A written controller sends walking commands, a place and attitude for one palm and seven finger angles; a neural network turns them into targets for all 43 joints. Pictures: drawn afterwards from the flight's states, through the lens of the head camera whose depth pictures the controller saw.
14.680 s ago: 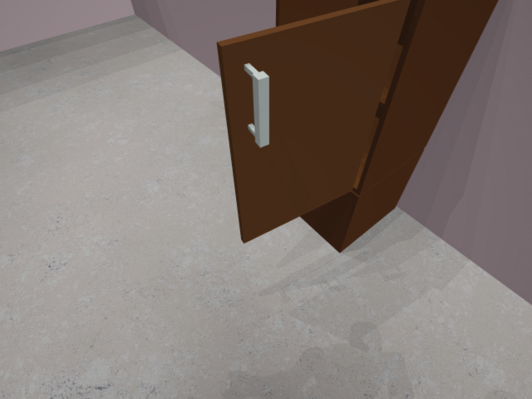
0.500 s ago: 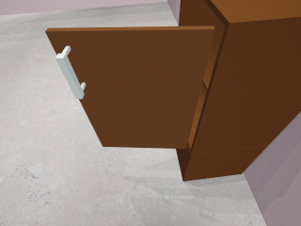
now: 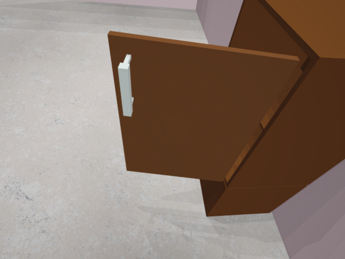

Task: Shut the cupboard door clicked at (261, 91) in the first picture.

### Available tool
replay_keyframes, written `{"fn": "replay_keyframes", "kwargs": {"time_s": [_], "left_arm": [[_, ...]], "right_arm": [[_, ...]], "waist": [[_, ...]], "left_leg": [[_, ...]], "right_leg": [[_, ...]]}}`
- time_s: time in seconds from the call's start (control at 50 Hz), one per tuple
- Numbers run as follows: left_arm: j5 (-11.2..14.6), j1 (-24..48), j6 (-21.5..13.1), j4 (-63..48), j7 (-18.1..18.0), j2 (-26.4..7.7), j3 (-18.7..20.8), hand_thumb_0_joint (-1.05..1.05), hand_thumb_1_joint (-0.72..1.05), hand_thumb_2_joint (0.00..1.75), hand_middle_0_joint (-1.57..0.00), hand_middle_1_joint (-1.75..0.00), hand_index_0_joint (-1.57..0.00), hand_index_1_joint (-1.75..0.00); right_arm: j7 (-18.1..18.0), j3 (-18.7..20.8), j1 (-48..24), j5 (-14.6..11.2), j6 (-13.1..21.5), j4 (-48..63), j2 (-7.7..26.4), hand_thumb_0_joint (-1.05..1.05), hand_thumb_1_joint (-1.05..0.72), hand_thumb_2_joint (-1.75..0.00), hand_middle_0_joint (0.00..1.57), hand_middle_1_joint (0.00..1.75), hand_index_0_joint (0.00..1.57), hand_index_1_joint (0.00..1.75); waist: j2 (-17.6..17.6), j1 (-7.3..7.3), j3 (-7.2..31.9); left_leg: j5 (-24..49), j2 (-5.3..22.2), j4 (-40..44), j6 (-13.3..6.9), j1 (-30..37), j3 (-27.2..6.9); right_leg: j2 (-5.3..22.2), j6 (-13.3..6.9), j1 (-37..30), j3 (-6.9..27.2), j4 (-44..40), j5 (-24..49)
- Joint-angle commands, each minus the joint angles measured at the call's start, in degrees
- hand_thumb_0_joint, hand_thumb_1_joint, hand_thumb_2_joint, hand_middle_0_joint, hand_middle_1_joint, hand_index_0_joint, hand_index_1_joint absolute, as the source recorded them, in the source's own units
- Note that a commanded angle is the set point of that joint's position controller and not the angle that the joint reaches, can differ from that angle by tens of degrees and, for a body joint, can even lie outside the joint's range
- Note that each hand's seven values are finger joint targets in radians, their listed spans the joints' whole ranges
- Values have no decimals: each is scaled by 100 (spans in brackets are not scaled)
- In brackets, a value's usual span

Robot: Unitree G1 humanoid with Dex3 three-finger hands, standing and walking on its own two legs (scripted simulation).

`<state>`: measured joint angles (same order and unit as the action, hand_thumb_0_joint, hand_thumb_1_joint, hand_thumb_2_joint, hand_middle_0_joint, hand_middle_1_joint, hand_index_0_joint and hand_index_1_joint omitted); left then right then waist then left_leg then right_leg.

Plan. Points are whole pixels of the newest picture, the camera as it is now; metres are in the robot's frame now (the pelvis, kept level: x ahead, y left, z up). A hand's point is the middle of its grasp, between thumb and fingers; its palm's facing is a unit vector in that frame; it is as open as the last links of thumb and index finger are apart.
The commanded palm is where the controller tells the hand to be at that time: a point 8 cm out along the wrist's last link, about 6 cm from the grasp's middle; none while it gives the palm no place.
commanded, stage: come to a stop and stand still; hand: left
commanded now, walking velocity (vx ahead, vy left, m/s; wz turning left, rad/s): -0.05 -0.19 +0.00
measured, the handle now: (128, 86) +0.46 +0.16 +0.14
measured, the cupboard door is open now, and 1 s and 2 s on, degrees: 81 81 81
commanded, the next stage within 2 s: look again from close up in 1.24 s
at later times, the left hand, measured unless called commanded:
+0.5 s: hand out of the picture +0.03 +0.14 -0.17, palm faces +0.04 -0.98 -0.22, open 7.3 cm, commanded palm none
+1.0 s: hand out of the picture +0.00 +0.10 -0.17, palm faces +0.01 -0.98 -0.17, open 7.3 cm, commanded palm none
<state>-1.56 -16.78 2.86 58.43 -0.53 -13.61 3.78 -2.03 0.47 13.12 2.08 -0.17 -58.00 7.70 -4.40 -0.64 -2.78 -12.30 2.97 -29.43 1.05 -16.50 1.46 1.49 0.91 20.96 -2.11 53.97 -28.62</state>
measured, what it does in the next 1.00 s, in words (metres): steps on the spot: right foot, then left foot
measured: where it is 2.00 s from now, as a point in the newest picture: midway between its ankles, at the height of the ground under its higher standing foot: outside the picture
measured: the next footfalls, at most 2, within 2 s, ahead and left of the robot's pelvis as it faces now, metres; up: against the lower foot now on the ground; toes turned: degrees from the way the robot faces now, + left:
right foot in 0.20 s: +0.02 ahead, -0.14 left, +0.00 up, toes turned +0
left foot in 0.40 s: +0.04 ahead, +0.05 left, +0.00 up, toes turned +5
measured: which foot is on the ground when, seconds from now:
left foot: down 0.00-0.20, up 0.22-0.38, down 0.40-1.00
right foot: up 0.00-0.18, down 0.20-1.00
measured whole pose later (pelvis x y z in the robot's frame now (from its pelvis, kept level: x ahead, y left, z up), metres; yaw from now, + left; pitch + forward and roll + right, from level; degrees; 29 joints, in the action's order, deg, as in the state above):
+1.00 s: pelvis +0.02 -0.06 +0.01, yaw -1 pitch +0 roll +1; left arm -1.0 -18.8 -2.0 64.2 -2.0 -8.1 -1.3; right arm -1.6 -1.3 15.4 0.6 0.8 -65.0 8.8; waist -0.8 -0.5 0.2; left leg -15.0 1.0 -24.2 -0.5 -9.3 6.3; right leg -2.2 -3.6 7.5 -3.9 24.0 -16.9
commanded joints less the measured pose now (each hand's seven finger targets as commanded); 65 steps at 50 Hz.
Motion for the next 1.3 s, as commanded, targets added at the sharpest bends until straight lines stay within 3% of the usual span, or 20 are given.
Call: {"fn": "replay_keyframes", "kwargs": {"time_s": [0.0,0.08,0.12,0.14,0.16,0.18,0.2,0.22,0.26,0.28,0.32,0.36,0.4,0.44,0.48,0.52,0.6,0.74,0.86,1.28], "left_arm": [[22,-82,9,-430,76,-178,38,0,90,90,-20,-30,-20,-30],[52,-118,1,-486,95,-35,35,0,90,90,-20,-30,-20,-30],[49,-472,-70,-369,78,-36,34,0,90,90,-20,-30,-20,-30],[20,-693,-102,-288,55,-148,67,0,90,90,-20,-30,-20,-30],[-27,-1044,-171,-169,-163,-300,-2,0,90,90,-20,-30,-20,-30],[-62,-253,-207,-572,-154,-742,-45,0,90,90,-20,-30,-20,-30],[-33,43,-326,-736,-132,-630,-64,0,90,90,-20,-30,-20,-30],[-60,275,-352,-768,-141,-681,-58,0,90,90,-20,-30,-20,-30],[-33,322,-400,-775,-213,-479,-8,0,90,90,-20,-30,-20,-30],[-27,344,-402,-761,-230,-384,-39,0,90,90,-20,-30,-20,-30],[-29,283,-408,-726,-234,-360,-83,0,90,90,-20,-30,-20,-30],[37,246,-374,-639,-229,-312,-132,0,90,90,-20,-30,-20,-30],[88,-136,-332,-569,-215,2,-205,0,90,90,-20,-30,-20,-30],[34,-76,-326,-473,-190,-95,-214,0,90,90,-20,-30,-20,-30],[31,-233,-363,-346,-155,-76,-248,0,90,90,-20,-30,-20,-30],[49,-319,-432,-238,-151,-100,-270,0,90,90,-20,-30,-20,-30],[74,-219,-487,-148,-150,-167,-315,0,90,90,-20,-30,-20,-30],[93,-431,-557,174,-169,-190,-374,0,90,90,-20,-30,-20,-30],[88,-588,-551,392,-199,-172,-395,0,90,90,-20,-30,-20,-30],[84,-454,-486,469,-204,-150,-371,0,90,90,-20,-30,-20,-30]], "right_arm": [[-170,367,352,27,21,145,1360,0,-90,-90,20,30,20,30],[-120,423,129,39,-26,212,1430,0,-90,-90,20,30,20,30],[-84,425,38,3,-57,241,1392,0,-90,-90,20,30,20,30],[-55,426,60,-39,-80,263,1241,0,-90,-90,20,30,20,30],[-31,459,-553,-204,13,503,1349,0,-90,-90,20,30,20,30],[112,312,-295,-117,-75,762,733,0,-90,-90,20,30,20,30],[183,291,-84,11,-104,771,699,0,-90,-90,20,30,20,30],[214,315,180,-29,-110,646,632,0,-90,-90,20,30,20,30],[179,300,343,-41,-70,655,733,0,-90,-90,20,30,20,30],[149,280,333,-61,-49,696,697,0,-90,-90,20,30,20,30],[143,189,301,-90,-4,692,523,0,-90,-90,20,30,20,30],[131,148,694,-90,59,449,526,0,-90,-90,20,30,20,30],[105,154,737,-39,152,416,883,0,-90,-90,20,30,20,30],[89,114,334,-33,118,426,845,0,-90,-90,20,30,20,30],[83,89,278,-67,130,394,761,0,-90,-90,20,30,20,30],[76,50,397,-78,149,291,673,0,-90,-90,20,30,20,30],[84,2,612,-94,155,53,593,0,-90,-90,20,30,20,30],[53,-69,558,-135,236,-269,643,0,-90,-90,20,30,20,30],[15,-86,532,-151,215,-484,577,0,-90,-90,20,30,20,30],[-45,-98,445,-130,208,-639,636,0,-90,-90,20,30,20,30]], "waist": [[1342,179,204],[1618,116,347],[1364,-64,482],[975,-148,503],[212,-482,437],[-550,-9,35],[369,113,221],[311,305,367],[-750,302,419],[-960,281,325],[-501,238,146],[83,334,59],[1493,113,-175],[1465,-9,-537],[780,-39,-527],[374,4,-261],[129,139,-20],[364,82,282],[333,49,152],[422,21,19]], "left_leg": [[2123,1683,1039,-948,479,-1293],[1086,1506,1153,-819,179,-1263],[553,1220,827,-611,-139,-1056],[-91,881,574,-398,-557,-730],[-564,343,-627,57,-245,409],[-1577,-104,-1815,66,-954,356],[-1204,20,-2039,32,-884,127],[-1009,-20,-2187,35,-720,205],[-989,0,-2400,-64,-909,132],[-1134,34,-2104,-83,-817,162],[-1017,-56,-954,-69,-228,278],[-282,-44,243,-111,613,146],[-17,950,1015,-566,186,-1073],[-1161,806,1464,-644,-619,-1153],[-1383,568,1372,-489,-635,-779],[-866,360,1132,-387,-256,-473],[-321,254,897,-298,401,-177],[541,327,802,-265,629,-104],[673,325,746,-241,674,-33],[1136,399,885,-268,929,-69]], "right_leg": [[35,-8,485,257,177,34],[7,-57,-248,81,-1113,257],[-119,-65,-1087,-133,-2385,1098],[-48,-58,-1619,-62,-2977,1510],[467,-125,-948,677,-3714,2011],[1181,-534,-233,1697,-4167,249],[1337,-885,-320,1639,-4054,786],[1120,-924,-376,1119,-4023,727],[965,-997,-660,944,-3582,2042],[1008,-1057,-667,843,-3518,2338],[934,-999,-431,711,-3310,2467],[668,-679,1,644,-2990,1475],[121,-287,-17,199,-2644,746],[56,-300,-566,129,-2683,964],[145,-356,-740,325,-2980,1133],[323,-412,-766,609,-3339,1159],[467,-437,-538,770,-3703,967],[535,-388,-1050,721,-3409,2716],[570,-291,-1165,703,-3382,3378],[536,-327,-1223,599,-3379,3433]]}}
